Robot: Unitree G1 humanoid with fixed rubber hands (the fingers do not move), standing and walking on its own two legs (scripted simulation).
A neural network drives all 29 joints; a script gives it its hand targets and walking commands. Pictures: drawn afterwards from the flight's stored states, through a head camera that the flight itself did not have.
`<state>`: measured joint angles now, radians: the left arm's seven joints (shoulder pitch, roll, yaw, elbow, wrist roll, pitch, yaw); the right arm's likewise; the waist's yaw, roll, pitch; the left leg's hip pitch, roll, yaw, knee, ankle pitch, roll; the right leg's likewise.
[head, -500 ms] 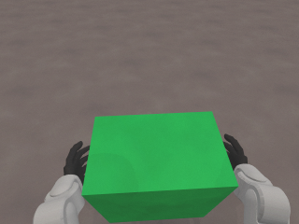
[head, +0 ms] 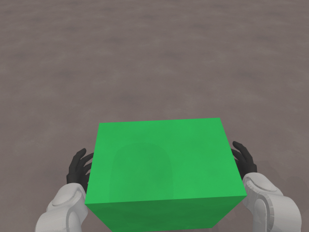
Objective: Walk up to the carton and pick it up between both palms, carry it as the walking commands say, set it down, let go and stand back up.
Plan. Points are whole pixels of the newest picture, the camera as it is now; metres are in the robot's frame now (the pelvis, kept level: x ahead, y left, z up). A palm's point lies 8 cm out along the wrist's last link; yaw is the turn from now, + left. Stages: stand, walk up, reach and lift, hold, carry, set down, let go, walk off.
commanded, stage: carry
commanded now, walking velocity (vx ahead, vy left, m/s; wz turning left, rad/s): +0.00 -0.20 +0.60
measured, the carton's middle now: (161, 181) +0.25 -0.01 +0.01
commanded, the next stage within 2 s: none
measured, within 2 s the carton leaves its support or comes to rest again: neither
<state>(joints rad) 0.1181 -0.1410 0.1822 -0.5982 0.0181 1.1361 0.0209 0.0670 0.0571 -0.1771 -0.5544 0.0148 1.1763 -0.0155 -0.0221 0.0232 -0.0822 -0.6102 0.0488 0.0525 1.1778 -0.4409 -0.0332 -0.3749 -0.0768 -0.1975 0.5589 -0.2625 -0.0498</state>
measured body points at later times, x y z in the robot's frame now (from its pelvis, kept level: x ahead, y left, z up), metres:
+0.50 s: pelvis -0.02 -0.10 -0.01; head +0.01 -0.11 +0.44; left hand +0.16 +0.14 +0.08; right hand +0.27 -0.21 +0.06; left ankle -0.04 +0.07 -0.73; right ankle +0.03 -0.21 -0.74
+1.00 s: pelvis -0.02 -0.21 +0.00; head -0.01 -0.19 +0.45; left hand +0.06 +0.08 +0.06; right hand +0.28 -0.21 +0.07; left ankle -0.09 -0.09 -0.73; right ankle +0.05 -0.31 -0.68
